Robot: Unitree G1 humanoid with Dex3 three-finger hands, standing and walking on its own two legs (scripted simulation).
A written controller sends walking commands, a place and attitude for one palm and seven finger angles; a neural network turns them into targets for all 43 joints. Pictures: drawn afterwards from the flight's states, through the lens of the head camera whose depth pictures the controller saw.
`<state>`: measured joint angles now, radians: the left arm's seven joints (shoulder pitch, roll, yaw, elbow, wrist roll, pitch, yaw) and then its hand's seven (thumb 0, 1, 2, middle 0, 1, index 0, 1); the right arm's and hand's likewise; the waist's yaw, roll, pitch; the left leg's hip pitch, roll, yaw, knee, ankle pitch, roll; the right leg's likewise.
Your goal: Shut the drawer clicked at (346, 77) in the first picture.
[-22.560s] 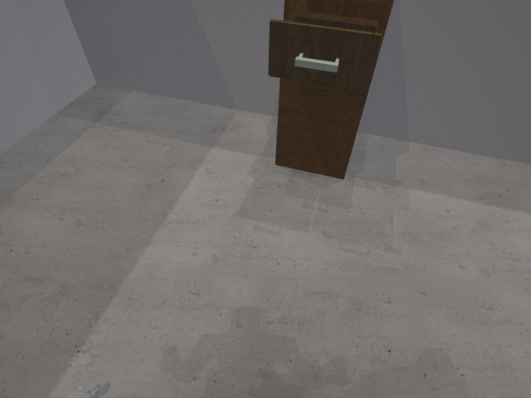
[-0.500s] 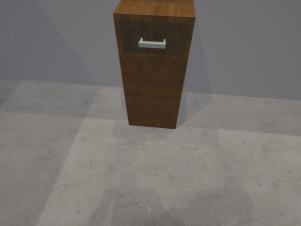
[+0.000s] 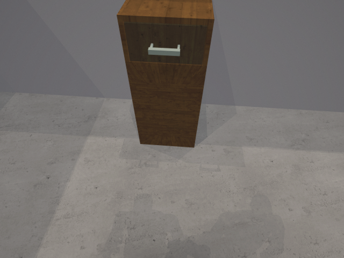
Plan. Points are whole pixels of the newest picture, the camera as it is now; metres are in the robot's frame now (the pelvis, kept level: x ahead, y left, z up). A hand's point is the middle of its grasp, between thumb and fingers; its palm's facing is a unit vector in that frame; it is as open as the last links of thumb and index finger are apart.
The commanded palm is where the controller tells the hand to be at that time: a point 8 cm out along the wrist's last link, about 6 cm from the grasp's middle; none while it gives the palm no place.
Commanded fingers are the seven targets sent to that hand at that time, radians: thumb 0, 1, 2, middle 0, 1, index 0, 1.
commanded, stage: look to check the result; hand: left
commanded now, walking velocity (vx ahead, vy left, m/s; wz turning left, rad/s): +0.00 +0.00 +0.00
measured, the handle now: (164, 49) +0.92 +0.07 +0.00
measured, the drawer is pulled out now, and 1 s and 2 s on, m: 0.00 0.00 0.00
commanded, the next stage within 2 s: stand and wait in 0.46 s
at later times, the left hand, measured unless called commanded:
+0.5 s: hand out of the picture +0.04 +0.19 -0.17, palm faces +0.00 -0.97 -0.25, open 7.4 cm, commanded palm none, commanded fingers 0.00 0.90 0.90 -0.20 -0.30 -0.20 -0.30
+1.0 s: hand out of the picture +0.04 +0.20 -0.17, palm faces +0.00 -0.97 -0.26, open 7.4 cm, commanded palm none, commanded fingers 0.00 0.90 0.90 -0.20 -0.30 -0.20 -0.30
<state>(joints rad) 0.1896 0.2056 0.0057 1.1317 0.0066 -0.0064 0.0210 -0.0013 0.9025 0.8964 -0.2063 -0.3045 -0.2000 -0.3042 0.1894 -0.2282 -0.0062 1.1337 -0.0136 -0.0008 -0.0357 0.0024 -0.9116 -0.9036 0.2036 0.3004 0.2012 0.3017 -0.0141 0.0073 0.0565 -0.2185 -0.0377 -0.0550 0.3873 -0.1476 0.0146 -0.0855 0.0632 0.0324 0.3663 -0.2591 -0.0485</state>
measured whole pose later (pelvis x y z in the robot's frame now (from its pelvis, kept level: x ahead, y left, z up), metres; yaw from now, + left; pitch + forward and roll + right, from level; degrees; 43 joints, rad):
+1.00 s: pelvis +0.01 -0.01 +0.00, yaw -1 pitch -1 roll +0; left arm 0.21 0.22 0.01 1.13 0.01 -0.01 0.02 0.00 0.90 0.90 -0.21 -0.30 -0.20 -0.30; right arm 0.18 -0.23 0.00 1.14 -0.01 0.00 -0.04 0.00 -0.91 -0.90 0.20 0.30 0.20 0.30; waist -0.01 0.01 0.06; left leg -0.19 -0.03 -0.05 0.37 -0.17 0.01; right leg -0.05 0.07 0.04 0.34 -0.26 -0.06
